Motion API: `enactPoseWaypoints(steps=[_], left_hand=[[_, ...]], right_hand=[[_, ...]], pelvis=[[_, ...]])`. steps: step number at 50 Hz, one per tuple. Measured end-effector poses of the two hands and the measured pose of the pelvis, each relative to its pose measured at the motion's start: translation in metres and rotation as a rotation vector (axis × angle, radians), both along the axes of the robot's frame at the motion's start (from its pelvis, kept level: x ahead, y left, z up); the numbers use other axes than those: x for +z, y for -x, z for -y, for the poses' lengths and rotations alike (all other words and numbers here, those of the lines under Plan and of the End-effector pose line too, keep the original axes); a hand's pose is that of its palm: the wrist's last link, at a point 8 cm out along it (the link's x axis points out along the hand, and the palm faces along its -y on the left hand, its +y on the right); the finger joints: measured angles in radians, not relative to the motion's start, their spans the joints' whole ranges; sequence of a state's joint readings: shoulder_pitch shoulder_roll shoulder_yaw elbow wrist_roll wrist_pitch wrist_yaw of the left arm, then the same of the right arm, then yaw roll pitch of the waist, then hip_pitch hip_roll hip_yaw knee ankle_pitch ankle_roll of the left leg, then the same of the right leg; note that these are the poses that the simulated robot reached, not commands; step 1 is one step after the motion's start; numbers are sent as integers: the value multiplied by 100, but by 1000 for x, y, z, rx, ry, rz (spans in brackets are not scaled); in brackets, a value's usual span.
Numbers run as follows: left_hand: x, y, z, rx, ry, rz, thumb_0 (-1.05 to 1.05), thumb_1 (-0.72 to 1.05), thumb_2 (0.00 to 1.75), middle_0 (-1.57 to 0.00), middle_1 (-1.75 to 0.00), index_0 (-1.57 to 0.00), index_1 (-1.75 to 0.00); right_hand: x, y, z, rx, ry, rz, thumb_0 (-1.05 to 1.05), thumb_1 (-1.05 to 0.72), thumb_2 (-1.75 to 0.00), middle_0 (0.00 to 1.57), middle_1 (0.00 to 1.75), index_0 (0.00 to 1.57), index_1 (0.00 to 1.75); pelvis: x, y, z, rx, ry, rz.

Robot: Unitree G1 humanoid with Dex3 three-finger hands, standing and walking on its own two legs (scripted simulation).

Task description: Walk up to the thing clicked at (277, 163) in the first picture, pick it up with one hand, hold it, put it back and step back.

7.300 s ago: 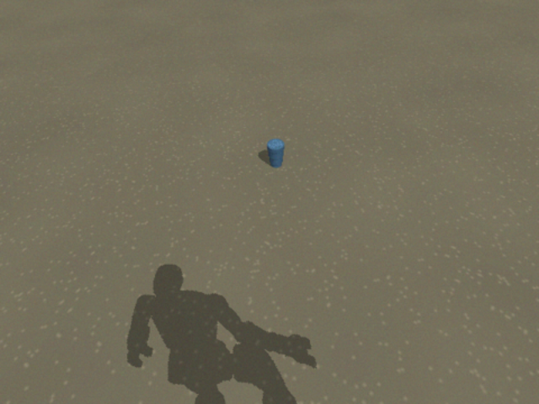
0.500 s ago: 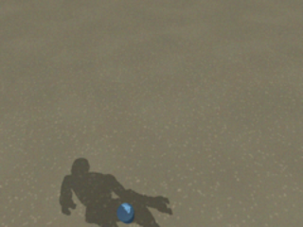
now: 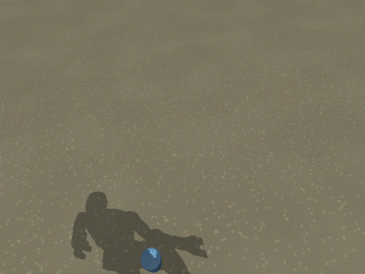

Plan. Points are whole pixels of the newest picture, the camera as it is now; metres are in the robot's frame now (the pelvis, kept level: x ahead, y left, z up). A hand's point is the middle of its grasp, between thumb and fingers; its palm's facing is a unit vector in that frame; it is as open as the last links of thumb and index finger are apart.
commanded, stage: stand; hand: left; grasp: from the side
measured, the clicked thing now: (152, 262) +0.31 +0.20 -0.71
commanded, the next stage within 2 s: go down in 0.48 s
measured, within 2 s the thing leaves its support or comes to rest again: neither
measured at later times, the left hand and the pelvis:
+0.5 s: hand out of the picture +0.07 +0.26 -0.16, palm faces -0.04 -0.94 -0.35, open 7.4 cm; pelvis +0.00 +0.00 +0.00, yaw +0 degrees
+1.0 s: hand out of the picture +0.14 +0.28 -0.18, palm faces +0.03 -0.94 -0.35, open 14.4 cm; pelvis -0.01 +0.01 -0.04, yaw +1 degrees
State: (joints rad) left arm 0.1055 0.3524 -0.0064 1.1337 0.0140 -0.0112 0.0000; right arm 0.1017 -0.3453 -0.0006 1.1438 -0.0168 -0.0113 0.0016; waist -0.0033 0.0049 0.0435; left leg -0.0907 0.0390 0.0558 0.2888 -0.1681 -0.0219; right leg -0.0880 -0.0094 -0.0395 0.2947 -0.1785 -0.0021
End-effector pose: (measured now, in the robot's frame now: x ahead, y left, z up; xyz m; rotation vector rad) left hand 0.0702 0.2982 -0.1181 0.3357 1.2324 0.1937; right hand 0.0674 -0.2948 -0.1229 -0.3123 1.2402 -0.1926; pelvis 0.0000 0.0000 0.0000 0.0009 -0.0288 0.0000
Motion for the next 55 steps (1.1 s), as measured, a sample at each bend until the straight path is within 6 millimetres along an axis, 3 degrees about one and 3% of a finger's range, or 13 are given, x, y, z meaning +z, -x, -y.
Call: enactPoseWaypoints(steps=[30,32,39,42,48,55], left_hand=[[-1,6,-3,3,1,-12,0,90,90,-20,-30,-20,-30],[-1,-2,-1,23,4,35,1,88,88,-19,-28,-18,-28],[-10,-53,-1,18,28,133,1,61,61,-8,-16,-8,-15],[-14,-66,-8,7,22,159,0,46,47,-6,-13,-6,-12],[-18,-65,-21,17,0,154,0,15,28,-5,-12,-6,-11],[-39,-53,-29,28,26,152,0,-19,16,-6,-12,-6,-11]], right_hand=[[1,4,-1,-7,4,-6,1,-90,-90,21,30,21,30],[1,1,-4,-12,4,42,1,-91,-91,21,30,21,30],[-6,-5,-30,-5,-34,127,1,-95,-92,20,30,20,30],[-10,-3,-39,-19,-48,144,1,-94,-92,20,30,21,30],[-16,-9,-50,-27,-60,188,1,-92,-91,21,30,21,30],[-26,-35,-54,13,-32,280,1,-88,-90,21,30,21,30]], pelvis=[[0,1,-2,-1,0,4],[-2,3,-3,9,1,-18],[-13,17,-4,18,4,-115],[-19,17,-5,13,4,-146],[-31,13,-12,11,12,-182],[-53,13,-19,13,22,-244]])
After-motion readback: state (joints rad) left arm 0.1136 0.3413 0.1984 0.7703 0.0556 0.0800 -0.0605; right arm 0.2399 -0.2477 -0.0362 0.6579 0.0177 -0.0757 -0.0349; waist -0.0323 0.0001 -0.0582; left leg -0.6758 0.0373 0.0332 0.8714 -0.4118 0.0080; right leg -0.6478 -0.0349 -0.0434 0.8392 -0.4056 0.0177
